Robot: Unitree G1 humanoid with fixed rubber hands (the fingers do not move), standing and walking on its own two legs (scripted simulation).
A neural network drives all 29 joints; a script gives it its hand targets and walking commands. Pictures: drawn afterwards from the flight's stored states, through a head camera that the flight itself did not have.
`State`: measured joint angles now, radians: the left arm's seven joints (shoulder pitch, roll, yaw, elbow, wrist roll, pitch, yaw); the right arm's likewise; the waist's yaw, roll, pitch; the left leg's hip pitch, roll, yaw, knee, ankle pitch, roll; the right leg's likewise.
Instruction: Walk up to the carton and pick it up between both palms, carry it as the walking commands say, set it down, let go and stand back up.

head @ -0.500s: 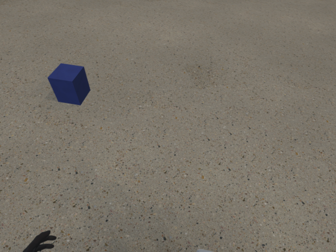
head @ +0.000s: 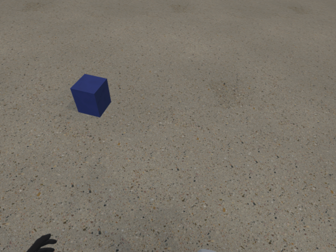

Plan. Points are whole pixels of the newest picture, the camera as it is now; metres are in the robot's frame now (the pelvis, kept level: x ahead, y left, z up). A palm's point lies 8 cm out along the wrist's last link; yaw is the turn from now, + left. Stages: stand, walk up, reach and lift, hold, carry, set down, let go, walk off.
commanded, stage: walk up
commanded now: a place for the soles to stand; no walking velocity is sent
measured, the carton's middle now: (92, 95) +1.38 +0.58 -0.64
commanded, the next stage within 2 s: none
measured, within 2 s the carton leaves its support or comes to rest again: neither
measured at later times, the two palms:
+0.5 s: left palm (46, 218) +0.23 +0.32 -0.10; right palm (267, 204) +0.28 -0.31 -0.12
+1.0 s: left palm (59, 165) +0.38 +0.33 -0.09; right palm (248, 159) +0.45 -0.30 -0.12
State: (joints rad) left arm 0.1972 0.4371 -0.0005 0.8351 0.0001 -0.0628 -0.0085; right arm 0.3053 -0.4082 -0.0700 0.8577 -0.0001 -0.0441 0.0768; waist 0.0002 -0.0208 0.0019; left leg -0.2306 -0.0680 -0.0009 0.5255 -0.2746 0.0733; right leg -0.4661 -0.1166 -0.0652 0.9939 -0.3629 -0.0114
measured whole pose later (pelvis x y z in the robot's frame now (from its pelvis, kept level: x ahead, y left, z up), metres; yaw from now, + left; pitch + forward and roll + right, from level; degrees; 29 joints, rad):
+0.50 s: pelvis +0.18 +0.00 -0.02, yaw +5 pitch -1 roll -2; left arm 0.28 0.41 0.00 0.84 0.00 -0.10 -0.01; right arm 0.25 -0.42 -0.07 0.85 0.00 -0.03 0.13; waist 0.00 0.06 0.02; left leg -0.54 0.03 0.00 0.82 -0.37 0.05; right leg -0.32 -0.12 -0.15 0.67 -0.34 -0.01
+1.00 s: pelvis +0.34 +0.01 -0.01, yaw +8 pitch +0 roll +1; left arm 0.27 0.41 0.00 0.83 0.00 -0.12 -0.01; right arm 0.30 -0.42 -0.07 0.86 0.00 -0.03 0.09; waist 0.00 0.03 0.02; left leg -0.47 -0.03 0.00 0.99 -0.37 0.04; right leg -0.33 -0.12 -0.14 0.65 -0.32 -0.01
